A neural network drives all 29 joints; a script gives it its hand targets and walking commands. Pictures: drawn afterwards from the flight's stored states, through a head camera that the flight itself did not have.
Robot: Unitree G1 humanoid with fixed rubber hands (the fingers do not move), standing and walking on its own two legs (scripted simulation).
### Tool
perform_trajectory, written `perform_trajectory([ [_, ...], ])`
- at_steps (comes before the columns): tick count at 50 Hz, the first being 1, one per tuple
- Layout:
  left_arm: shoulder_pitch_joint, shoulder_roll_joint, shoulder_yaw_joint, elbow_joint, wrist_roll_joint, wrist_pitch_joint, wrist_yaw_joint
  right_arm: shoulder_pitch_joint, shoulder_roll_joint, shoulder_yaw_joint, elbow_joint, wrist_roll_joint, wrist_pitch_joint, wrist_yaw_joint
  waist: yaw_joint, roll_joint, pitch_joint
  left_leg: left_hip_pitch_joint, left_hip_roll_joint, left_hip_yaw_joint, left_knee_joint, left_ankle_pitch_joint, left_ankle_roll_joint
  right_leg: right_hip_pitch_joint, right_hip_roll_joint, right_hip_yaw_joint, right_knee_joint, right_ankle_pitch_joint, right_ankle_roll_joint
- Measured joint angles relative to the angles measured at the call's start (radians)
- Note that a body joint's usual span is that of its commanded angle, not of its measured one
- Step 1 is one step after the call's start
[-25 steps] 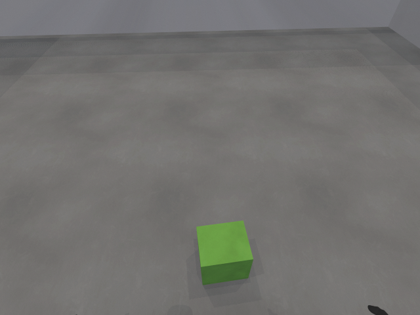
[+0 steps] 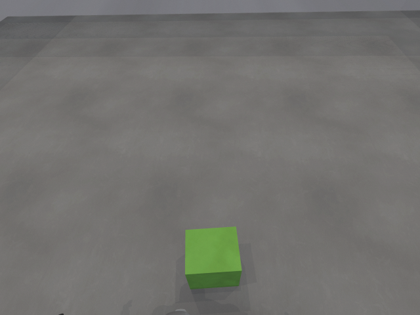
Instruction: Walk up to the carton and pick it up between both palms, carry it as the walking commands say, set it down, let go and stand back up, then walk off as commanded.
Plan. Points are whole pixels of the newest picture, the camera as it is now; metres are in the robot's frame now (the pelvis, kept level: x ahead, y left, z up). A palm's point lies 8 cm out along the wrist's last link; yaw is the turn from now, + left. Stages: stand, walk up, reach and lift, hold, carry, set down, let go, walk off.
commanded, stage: walk up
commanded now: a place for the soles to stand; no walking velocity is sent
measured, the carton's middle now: (212, 258) +0.46 +0.03 -0.65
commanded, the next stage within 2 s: reach and lift in 1.18 s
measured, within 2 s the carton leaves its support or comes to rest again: neither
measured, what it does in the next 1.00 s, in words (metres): steps on the spot: left foot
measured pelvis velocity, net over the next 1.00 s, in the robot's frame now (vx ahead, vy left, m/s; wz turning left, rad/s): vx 0.05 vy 0.01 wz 0.07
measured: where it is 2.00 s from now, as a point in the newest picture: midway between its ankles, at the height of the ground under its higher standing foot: outside the picture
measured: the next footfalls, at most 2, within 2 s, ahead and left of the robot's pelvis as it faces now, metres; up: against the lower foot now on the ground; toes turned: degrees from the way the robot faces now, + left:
left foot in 0.10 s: +0.13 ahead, +0.11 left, +0.00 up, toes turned -8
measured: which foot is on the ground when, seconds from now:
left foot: up 0.00-0.08, down 0.10-1.00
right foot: down 0.00-1.00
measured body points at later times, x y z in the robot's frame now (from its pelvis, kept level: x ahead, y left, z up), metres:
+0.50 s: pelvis +0.05 +0.00 +0.01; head +0.07 +0.00 +0.46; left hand +0.15 +0.34 -0.09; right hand +0.24 -0.31 -0.09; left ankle +0.09 +0.11 -0.73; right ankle +0.03 -0.11 -0.73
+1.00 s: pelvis +0.05 +0.01 +0.02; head +0.07 +0.02 +0.47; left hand +0.14 +0.34 -0.10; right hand +0.19 -0.31 -0.09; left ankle +0.09 +0.11 -0.73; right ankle +0.03 -0.11 -0.73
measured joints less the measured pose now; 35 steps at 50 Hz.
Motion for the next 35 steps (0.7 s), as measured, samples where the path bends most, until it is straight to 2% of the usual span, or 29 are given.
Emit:
perform_trajectory([
  [3,0.017,0.005,-0.020,0.008,-0.010,-0.003,0.015,-0.037,0.021,0.009,-0.004,0.003,0.016,0.007,0.014,-0.011,0.010,0.027,-0.020,0.029,-0.135,0.072,0.012,0.007,-0.009,-0.008,0.024,-0.030,0.003],
  [6,0.018,0.009,-0.038,0.012,-0.019,0.003,0.027,-0.077,0.030,0.013,-0.015,-0.003,0.023,0.009,0.010,-0.018,0.013,0.079,-0.041,0.025,-0.245,0.188,0.029,-0.008,-0.022,-0.016,0.095,-0.085,0.013],
  [10,-0.008,-0.012,-0.054,0.037,-0.033,0.011,0.041,-0.143,0.044,0.025,-0.024,0.001,0.033,0.011,0.008,-0.017,0.009,0.076,-0.042,0.009,-0.206,0.149,0.015,0.013,0.000,0.003,0.089,-0.098,0.012],
  [14,-0.026,-0.025,-0.069,0.071,-0.019,-0.009,0.047,-0.209,0.057,0.037,-0.008,0.012,0.043,0.015,0.004,-0.012,-0.017,0.107,-0.044,-0.007,-0.251,0.155,-0.003,0.056,0.005,-0.009,0.027,-0.088,0.009],
  [22,-0.104,-0.014,-0.063,0.114,-0.022,-0.009,0.057,-0.288,0.055,0.037,0.045,0.014,0.050,0.018,0.014,-0.004,-0.019,0.163,-0.054,-0.012,-0.321,0.175,0.009,0.119,-0.001,-0.018,-0.052,-0.065,0.020],
  [35,-0.152,-0.020,-0.064,0.192,-0.012,0.008,0.052,-0.290,0.068,0.042,0.132,0.007,0.061,0.022,0.003,-0.016,-0.024,0.221,-0.064,-0.008,-0.422,0.226,0.021,0.181,-0.006,-0.017,-0.165,-0.006,0.035],
])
